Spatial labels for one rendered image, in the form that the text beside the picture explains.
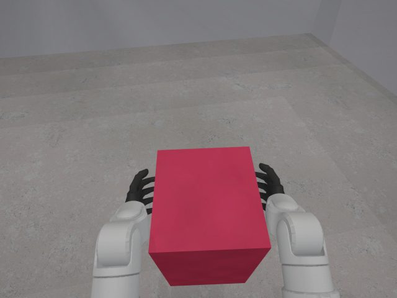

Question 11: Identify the left robot forearm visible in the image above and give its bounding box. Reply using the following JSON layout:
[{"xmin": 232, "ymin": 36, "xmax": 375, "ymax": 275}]
[{"xmin": 91, "ymin": 201, "xmax": 149, "ymax": 298}]

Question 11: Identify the right robot forearm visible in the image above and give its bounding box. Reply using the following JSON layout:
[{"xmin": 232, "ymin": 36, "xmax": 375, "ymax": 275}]
[{"xmin": 265, "ymin": 194, "xmax": 340, "ymax": 298}]

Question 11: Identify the right robot hand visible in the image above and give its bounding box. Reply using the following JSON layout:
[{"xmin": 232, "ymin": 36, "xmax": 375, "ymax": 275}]
[{"xmin": 255, "ymin": 163, "xmax": 285, "ymax": 210}]

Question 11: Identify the carton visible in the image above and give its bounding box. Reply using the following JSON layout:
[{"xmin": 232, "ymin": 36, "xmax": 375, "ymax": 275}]
[{"xmin": 148, "ymin": 147, "xmax": 271, "ymax": 286}]

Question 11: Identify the left robot hand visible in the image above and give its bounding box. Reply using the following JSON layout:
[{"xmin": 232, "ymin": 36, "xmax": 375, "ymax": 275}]
[{"xmin": 125, "ymin": 169, "xmax": 155, "ymax": 214}]

